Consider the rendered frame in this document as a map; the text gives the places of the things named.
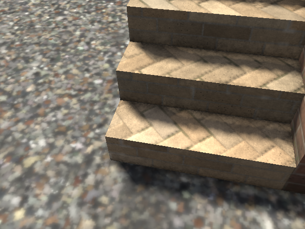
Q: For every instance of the stairs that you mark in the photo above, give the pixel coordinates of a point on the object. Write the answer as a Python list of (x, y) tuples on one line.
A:
[(210, 88)]

